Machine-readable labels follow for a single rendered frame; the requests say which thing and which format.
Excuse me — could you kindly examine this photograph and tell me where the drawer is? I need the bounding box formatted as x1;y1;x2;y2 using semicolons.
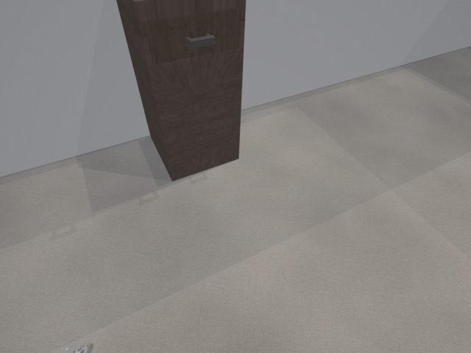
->
144;7;240;65

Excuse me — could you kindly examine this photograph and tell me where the cabinet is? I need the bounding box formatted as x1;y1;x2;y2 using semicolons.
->
116;0;246;181

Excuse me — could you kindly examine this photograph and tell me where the handle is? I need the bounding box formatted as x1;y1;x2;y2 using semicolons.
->
186;34;216;49

